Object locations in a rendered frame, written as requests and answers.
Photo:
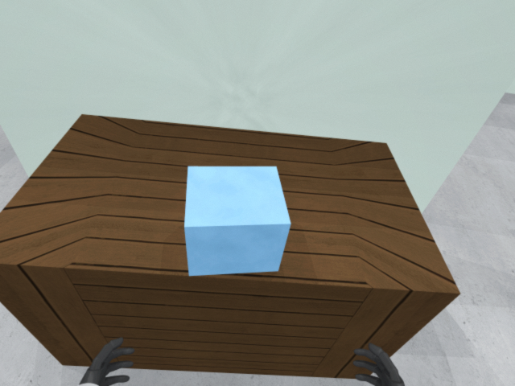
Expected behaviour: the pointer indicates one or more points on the pedestal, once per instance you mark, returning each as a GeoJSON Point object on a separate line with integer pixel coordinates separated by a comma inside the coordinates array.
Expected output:
{"type": "Point", "coordinates": [92, 248]}

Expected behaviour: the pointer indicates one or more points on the robot right hand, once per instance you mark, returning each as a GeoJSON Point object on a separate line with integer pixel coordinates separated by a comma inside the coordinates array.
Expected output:
{"type": "Point", "coordinates": [384, 367]}

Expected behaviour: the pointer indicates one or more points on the carton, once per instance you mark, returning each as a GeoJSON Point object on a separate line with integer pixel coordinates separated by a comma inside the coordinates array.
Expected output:
{"type": "Point", "coordinates": [236, 220]}

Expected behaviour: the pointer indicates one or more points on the robot left hand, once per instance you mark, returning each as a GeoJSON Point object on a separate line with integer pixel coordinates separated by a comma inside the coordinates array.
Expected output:
{"type": "Point", "coordinates": [101, 366]}

